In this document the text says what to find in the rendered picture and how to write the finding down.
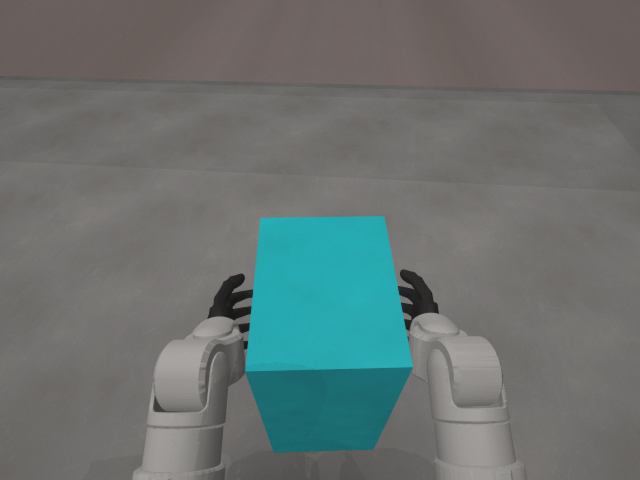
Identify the left robot hand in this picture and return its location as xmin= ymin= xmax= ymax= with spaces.
xmin=207 ymin=274 xmax=253 ymax=350

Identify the left robot forearm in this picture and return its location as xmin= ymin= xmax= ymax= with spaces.
xmin=132 ymin=316 xmax=245 ymax=480

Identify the carton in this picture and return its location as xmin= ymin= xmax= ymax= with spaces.
xmin=245 ymin=216 xmax=413 ymax=453

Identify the right robot forearm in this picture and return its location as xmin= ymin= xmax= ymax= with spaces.
xmin=408 ymin=313 xmax=527 ymax=480

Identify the right robot hand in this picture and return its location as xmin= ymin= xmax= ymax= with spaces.
xmin=398 ymin=269 xmax=439 ymax=340

